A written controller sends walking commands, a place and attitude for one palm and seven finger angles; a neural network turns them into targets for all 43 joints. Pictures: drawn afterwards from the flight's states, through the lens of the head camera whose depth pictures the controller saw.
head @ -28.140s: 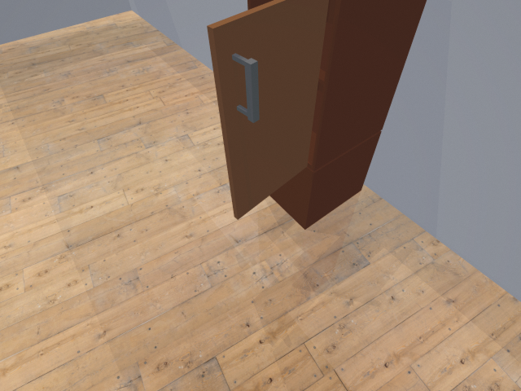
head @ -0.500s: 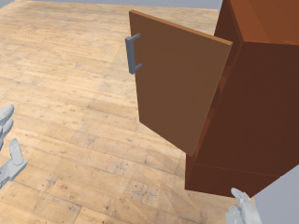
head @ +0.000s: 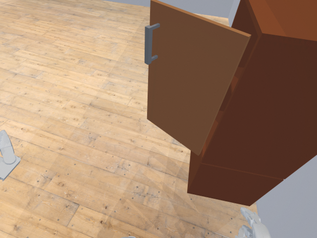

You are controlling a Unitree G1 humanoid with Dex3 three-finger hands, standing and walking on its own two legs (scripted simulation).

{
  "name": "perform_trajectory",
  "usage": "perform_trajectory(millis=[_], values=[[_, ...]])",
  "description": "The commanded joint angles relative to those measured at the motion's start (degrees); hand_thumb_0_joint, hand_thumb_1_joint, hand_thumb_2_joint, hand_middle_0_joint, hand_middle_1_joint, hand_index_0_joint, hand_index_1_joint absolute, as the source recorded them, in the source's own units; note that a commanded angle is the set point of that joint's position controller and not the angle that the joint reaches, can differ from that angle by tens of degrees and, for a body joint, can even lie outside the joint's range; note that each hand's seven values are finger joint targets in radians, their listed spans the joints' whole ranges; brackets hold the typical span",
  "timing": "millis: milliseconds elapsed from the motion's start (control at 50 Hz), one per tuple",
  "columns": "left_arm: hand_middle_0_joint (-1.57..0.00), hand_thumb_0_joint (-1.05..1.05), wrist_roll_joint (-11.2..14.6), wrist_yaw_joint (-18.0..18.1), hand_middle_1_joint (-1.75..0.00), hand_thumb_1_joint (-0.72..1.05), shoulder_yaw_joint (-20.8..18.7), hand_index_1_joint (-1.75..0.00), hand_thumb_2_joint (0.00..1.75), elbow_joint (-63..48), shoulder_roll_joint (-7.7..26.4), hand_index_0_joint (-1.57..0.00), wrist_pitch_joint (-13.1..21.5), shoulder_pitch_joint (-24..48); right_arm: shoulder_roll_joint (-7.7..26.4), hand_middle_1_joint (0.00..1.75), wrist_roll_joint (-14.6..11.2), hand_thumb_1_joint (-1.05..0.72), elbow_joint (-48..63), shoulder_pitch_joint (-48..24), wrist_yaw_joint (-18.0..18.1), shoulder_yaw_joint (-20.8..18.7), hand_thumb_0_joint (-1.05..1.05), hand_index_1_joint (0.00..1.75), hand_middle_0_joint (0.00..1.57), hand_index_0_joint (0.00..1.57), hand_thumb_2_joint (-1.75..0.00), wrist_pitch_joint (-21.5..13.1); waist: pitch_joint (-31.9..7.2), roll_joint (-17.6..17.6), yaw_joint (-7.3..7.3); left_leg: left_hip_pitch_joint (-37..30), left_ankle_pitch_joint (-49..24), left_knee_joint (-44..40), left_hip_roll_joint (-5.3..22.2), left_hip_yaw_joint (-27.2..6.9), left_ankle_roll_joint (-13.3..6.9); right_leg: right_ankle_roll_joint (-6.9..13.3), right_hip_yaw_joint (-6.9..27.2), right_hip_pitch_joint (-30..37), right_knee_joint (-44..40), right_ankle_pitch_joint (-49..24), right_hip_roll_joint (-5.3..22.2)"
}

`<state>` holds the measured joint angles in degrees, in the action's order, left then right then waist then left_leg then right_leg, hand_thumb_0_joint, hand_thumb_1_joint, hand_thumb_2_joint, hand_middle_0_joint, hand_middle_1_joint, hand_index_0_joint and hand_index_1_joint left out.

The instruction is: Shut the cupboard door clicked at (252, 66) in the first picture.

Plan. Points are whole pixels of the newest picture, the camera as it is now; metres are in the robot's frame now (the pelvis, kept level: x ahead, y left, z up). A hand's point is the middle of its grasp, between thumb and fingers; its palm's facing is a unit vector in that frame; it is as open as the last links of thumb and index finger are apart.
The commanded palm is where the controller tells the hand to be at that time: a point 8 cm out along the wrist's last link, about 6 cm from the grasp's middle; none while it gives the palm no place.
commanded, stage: step back with the hand held close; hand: left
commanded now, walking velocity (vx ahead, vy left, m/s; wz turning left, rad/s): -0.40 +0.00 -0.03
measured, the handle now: (152, 44) +0.72 +0.08 +0.13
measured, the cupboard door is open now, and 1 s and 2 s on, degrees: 60 60 60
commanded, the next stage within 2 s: stop stepping back and stand still in 0.68 s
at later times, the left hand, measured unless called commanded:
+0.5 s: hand out of the picture +0.13 +0.29 +0.21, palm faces +0.51 -0.75 -0.42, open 7.4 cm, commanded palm +0.07 +0.31 +0.19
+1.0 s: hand out of the picture +0.03 +0.25 +0.19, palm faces +0.27 -0.82 -0.51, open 7.4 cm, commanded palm -0.01 +0.29 +0.19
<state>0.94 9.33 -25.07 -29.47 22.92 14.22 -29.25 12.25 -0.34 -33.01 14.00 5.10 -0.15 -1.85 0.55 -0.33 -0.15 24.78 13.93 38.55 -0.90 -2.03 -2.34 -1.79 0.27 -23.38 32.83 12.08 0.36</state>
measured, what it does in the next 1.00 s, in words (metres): walks backwards: right foot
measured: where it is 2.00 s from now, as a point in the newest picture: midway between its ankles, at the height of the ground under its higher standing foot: outside the picture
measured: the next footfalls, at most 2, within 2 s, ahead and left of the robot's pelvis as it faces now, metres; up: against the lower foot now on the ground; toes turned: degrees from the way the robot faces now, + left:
right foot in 0.64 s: -0.17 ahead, -0.15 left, +0.00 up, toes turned -3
left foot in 1.16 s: -0.11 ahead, +0.16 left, +0.00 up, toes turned +0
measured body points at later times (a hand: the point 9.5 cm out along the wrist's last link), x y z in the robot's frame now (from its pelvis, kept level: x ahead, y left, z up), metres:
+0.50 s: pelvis -0.06 +0.01 +0.00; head -0.05 +0.05 +0.45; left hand +0.10 +0.33 +0.23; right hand +0.11 -0.22 -0.07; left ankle +0.07 +0.10 -0.72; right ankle -0.12 -0.15 -0.66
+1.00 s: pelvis -0.18 +0.01 +0.01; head -0.19 +0.04 +0.46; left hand +0.01 +0.29 +0.22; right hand -0.08 -0.26 -0.06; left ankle -0.07 +0.10 -0.68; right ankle -0.19 -0.11 -0.72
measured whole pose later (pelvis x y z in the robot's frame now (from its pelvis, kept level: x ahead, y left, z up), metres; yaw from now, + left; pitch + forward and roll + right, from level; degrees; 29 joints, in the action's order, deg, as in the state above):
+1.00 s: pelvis -0.18 +0.01 +0.01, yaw -6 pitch +0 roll -1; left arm 4.4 7.2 -27.7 -34.1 28.9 10.8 -39.0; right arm 12.1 -0.3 -35.4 15.5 3.9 -1.5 -2.6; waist -2.2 -2.8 2.0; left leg 33.2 18.4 48.9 -0.9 -0.5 1.6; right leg 2.1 -1.6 -15.0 30.4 15.4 -0.8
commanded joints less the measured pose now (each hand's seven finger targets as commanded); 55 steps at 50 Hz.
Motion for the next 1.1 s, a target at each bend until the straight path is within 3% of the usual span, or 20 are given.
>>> perform_trajectory(millis=[0,60,120,220,280,340,400,540,620,640,680,740,760,800,860,880,920,940,1000,1080], values=[[-0.2,0.0,0.23,1.29,-0.3,0.9,-8.26,-0.3,0.9,-11.45,11.32,-0.2,4.68,3.27,8.54,0.3,0.23,-0.9,8.59,-6.24,0.77,-3.08,0.0,0.3,0.2,0.2,-0.9,-4.53,-6.26,10.48,-0.11,18.44,21.04,-20.41,10.11,-10.41,-4.12,1.38,3.01,21.1,6.55,-2.12,-0.91],[-0.2,0.0,0.48,0.8,-0.3,0.9,-8.55,-0.3,0.9,-9.89,11.42,-0.2,4.86,2.4,8.12,0.3,0.27,-0.9,8.22,-6.26,0.47,-3.18,0.0,0.3,0.2,0.2,-0.9,-4.54,-6.3,5.61,-0.06,19.19,18.94,-16.44,8.51,-8.49,-3.64,2.16,6.85,20.97,4.87,-4.92,0.96],[-0.2,0.0,-0.07,0.77,-0.3,0.9,-8.01,-0.3,0.9,-7.9,10.68,-0.2,4.7,3.53,8.38,0.3,0.39,-0.9,8.24,-5.85,-0.24,-3.72,0.0,0.3,0.2,0.2,-0.9,-3.78,-1.73,0.52,0.26,21.09,26.87,-8.61,5.31,-6.44,-2.75,4.64,15.65,12.81,-3.79,10.71,5.19],[-0.2,0.0,1.06,1.9,-0.3,0.9,-7.08,-0.3,0.9,-9.91,12.36,-0.2,4.07,3.16,6.16,0.3,0.43,-0.9,5.98,-5.35,-1.6,-3.44,0.0,0.3,0.2,0.2,-0.9,-2.4,-5.94,-10.84,1.17,-4.35,11.0,8.82,1.29,-0.74,1.23,9.12,18.35,-8.67,-17.46,18.02,15.34],[-0.2,0.0,1.37,2.24,-0.3,0.9,-8.78,-0.3,0.9,-14.82,13.55,-0.2,4.81,1.3,6.91,0.3,0.14,-0.9,7.21,-5.66,-1.07,-3.51,0.0,0.3,0.2,0.2,-0.9,-2.2,-8.21,-2.54,1.73,-6.02,12.01,-5.58,4.62,-5.18,-0.88,5.27,9.72,-7.48,-8.29,13.23,8.69],[-0.2,0.0,0.44,2.34,-0.3,0.9,-11.62,-0.3,0.9,-18.74,14.67,-0.2,5.66,2.99,8.04,0.3,0.96,-0.9,8.56,-8.76,0.49,-3.88,0.0,0.3,0.2,0.2,-0.9,-4.86,-8.75,24.24,1.31,19.98,30.91,-33.41,23.72,-26.94,-9.39,-0.25,1.79,12.48,34.91,11.91,-6.35],[-0.2,0.0,1.89,1.83,-0.3,0.9,-12.7,-0.3,0.9,-17.96,14.47,-0.2,6.46,2.2,7.67,0.3,0.59,-0.9,5.4,-7.53,-0.75,-5.66,0.0,0.3,0.2,0.2,-0.9,-6.73,-11.67,11.96,0.0,7.95,16.31,-24.53,20.61,-14.26,-6.51,0.67,3.0,7.15,34.81,16.07,-5.48],[-0.2,0.0,3.26,-0.44,-0.3,0.9,-3.44,-0.3,0.9,-10.98,8.47,-0.2,4.78,3.96,6.03,0.3,1.73,-0.9,1.06,-5.11,-1.54,-3.39,0.0,0.3,0.2,0.2,-0.9,-8.46,-8.57,15.97,0.63,-11.04,4.25,-24.74,15.83,-8.73,0.45,2.04,-2.13,7.91,-10.73,14.41,-3.34],[-0.2,0.0,2.97,-0.7,-0.3,0.9,-5.58,-0.3,0.9,-12.05,15.11,-0.2,5.41,10.18,3.65,0.3,1.12,-0.9,0.9,-6.49,-0.48,-2.82,0.0,0.3,0.2,0.2,-0.9,-6.68,-10.07,-6.25,0.6,-17.33,-0.18,1.27,6.14,3.26,4.62,7.19,12.09,-1.18,-20.53,-9.91,14.66],[-0.2,0.0,2.85,-0.42,-0.3,0.9,-7.44,-0.3,0.9,-12.83,17.3,-0.2,5.75,10.3,3.4,0.3,1.59,-0.9,1.3,-7.53,0.13,-2.21,0.0,0.3,0.2,0.2,-0.9,-7.14,-10.73,-5.47,0.09,-14.28,3.61,4.89,4.96,3.48,4.84,8.16,10.05,0.3,-17.48,-19.62,16.29],[-0.2,0.0,2.98,-1.4,-0.3,0.9,-7.31,-0.3,0.9,-14.53,16.2,-0.2,4.83,9.37,4.15,0.3,0.38,-0.9,3.18,-8.49,0.57,-2.78,0.0,0.3,0.2,0.2,-0.9,-7.1,-11.28,-11.26,0.88,-14.47,-4.0,0.06,3.76,2.77,4.16,5.95,3.9,2.72,-9.84,-22.86,11.02],[-0.2,0.0,3.68,-2.1,-0.3,0.9,-10.25,-0.3,0.9,-16.46,17.48,-0.2,2.39,5.08,6.6,0.3,0.9,-0.9,5.61,-11.23,1.11,-2.6,0.0,0.3,0.2,0.2,-0.9,-5.64,-10.92,13.41,-0.63,-16.48,-37.59,-19.37,11.08,-9.11,-0.16,-0.41,-2.85,4.52,5.87,-3.06,-4.43],[-0.2,0.0,4.37,-2.44,-0.3,0.9,-8.53,-0.3,0.9,-14.93,14.46,-0.2,3.28,4.78,5.9,0.3,0.91,-0.9,5.39,-9.89,0.47,-2.7,0.0,0.3,0.2,0.2,-0.9,-6.25,-10.73,15.97,-0.11,-15.3,-36.65,-23.09,15.22,-11.55,-1.86,0.92,0.11,6.01,9.94,14.28,-5.49],[-0.2,0.0,4.62,-2.08,-0.3,0.9,-10.3,-0.3,0.9,-11.06,14.02,-0.2,2.59,-2.92,6.67,0.3,1.35,-0.9,6.06,-7.87,-0.49,-3.02,0.0,0.3,0.2,0.2,-0.9,-6.17,-11.91,18.46,-0.54,-4.87,7.17,-30.55,17.69,-15.04,-3.08,1.91,0.32,12.16,11.38,21.65,-5.05],[-0.2,0.0,5.02,-1.72,-0.3,0.9,-11.01,-0.3,0.9,-12.58,13.41,-0.2,1.22,-9.61,6.02,0.3,0.0,-0.9,8.23,-7.31,-1.24,-2.97,0.0,0.3,0.2,0.2,-0.9,-4.36,-10.89,17.73,-0.2,4.26,20.75,-26.79,7.64,-1.79,2.43,3.49,-6.43,22.65,-3.59,15.13,-5.77],[-0.2,0.0,4.82,-1.35,-0.3,0.9,-11.32,-0.3,0.9,-13.3,13.89,-0.2,0.84,-11.5,5.77,0.3,-0.38,-0.9,8.66,-7.23,-1.32,-3.12,0.0,0.3,0.2,0.2,-0.9,-3.88,-10.93,12.04,-0.3,4.14,19.58,-17.9,3.1,3.05,3.55,3.74,-3.52,20.2,-9.34,16.54,-2.18],[-0.2,0.0,4.33,-0.23,-0.3,0.9,-11.05,-0.3,0.9,-16.16,15.82,-0.2,-0.2,-9.77,5.41,0.3,-0.07,-0.9,7.38,-7.02,-0.96,-3.41,0.0,0.3,0.2,0.2,-0.9,-2.44,-4.89,-12.3,-0.34,0.54,10.84,20.7,-3.29,2.81,5.27,10.77,24.15,-6.34,-28.83,33.87,20.56],[-0.2,0.0,3.94,0.75,-0.3,0.9,-12.59,-0.3,0.9,-18.18,16.91,-0.2,-0.03,-5.22,6.41,0.3,0.34,-0.9,6.34,-6.08,-0.99,-3.35,0.0,0.3,0.2,0.2,-0.9,-2.99,-4.11,-9.97,-0.03,3.33,9.51,27.87,-1.02,-0.3,4.68,13.6,24.96,-9.01,-28.75,32.71,22.23],[-0.2,0.0,2.32,1.7,-0.3,0.9,-7.55,-0.3,0.9,-7.68,12.86,-0.2,-1.35,1.69,6.01,0.3,0.8,-0.9,4.64,-5.28,0.37,-2.37,0.0,0.3,0.2,0.2,-0.9,-3.93,-2.02,-9.1,2.87,-0.68,6.09,20.68,4.96,0.49,3.53,8.64,9.66,-9.86,-23.2,31.9,15.13],[-0.2,0.0,0.23,2.39,-0.3,0.9,-0.84,-0.3,0.9,-3.05,9.12,-0.2,-0.98,16.12,7.79,0.3,1.03,-0.9,1.72,-4.87,1.71,-3.25,0.0,0.3,0.2,0.2,-0.9,-6.49,1.27,-5.77,1.93,-7.04,7.8,-1.84,3.75,5.2,0.42,7.23,3.53,-3.49,-15.62,26.04,13.03]])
